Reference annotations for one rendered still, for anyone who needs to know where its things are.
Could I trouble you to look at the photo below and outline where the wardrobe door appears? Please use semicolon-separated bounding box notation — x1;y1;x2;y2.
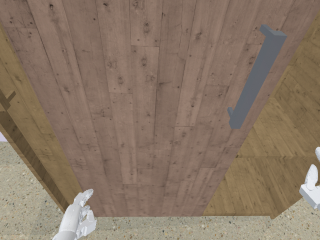
0;0;320;217
0;22;91;210

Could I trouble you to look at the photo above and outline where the right robot hand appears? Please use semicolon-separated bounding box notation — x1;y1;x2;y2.
299;147;320;211

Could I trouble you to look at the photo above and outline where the handle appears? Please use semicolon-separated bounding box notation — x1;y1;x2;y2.
0;89;11;112
227;24;287;129

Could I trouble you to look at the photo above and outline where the left robot hand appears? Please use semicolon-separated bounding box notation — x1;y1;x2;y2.
58;189;97;239

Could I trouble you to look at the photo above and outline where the robot left forearm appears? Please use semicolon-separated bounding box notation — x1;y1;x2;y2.
52;230;78;240

